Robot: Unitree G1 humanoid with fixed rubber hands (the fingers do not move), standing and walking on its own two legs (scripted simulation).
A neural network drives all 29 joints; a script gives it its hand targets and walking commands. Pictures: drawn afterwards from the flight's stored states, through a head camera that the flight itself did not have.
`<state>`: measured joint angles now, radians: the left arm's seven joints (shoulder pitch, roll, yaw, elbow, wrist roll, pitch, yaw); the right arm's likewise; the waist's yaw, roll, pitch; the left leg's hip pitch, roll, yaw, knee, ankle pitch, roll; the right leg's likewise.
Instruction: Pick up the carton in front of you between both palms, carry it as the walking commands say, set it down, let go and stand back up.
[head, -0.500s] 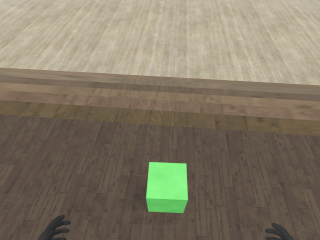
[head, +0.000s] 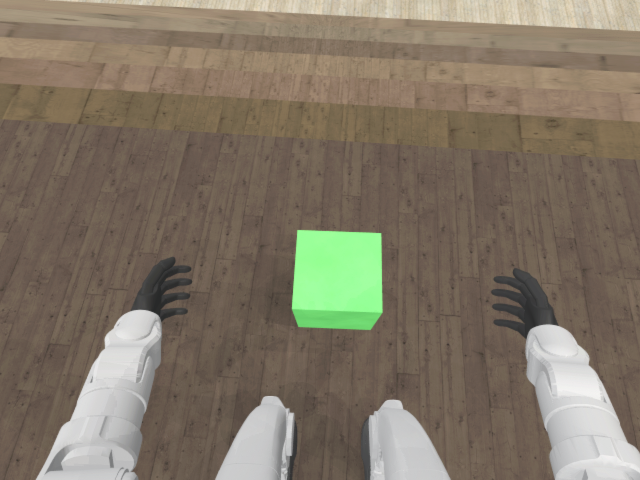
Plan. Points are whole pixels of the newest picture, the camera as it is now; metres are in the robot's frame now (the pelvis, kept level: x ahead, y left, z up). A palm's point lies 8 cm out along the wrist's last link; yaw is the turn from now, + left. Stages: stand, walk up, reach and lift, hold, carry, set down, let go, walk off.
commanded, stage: reach and lift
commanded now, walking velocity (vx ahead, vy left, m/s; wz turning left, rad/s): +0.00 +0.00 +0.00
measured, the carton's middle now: (336, 283) +0.50 -0.01 -0.59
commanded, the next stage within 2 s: none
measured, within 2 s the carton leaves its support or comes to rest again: neither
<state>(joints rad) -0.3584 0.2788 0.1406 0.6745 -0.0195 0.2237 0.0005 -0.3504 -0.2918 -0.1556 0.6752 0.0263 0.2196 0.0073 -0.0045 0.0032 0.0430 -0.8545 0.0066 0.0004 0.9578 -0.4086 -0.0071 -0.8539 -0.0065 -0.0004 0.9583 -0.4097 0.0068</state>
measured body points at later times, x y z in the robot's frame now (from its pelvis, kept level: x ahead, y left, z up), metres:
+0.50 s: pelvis -0.06 +0.00 -0.06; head +0.26 +0.00 +0.25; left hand +0.50 +0.19 -0.15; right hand +0.50 -0.21 -0.15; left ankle +0.02 +0.12 -0.68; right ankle +0.02 -0.12 -0.68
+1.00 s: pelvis -0.04 +0.00 -0.19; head +0.33 +0.00 +0.08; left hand +0.51 +0.18 -0.36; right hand +0.50 -0.21 -0.36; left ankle +0.03 +0.13 -0.68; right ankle +0.02 -0.12 -0.68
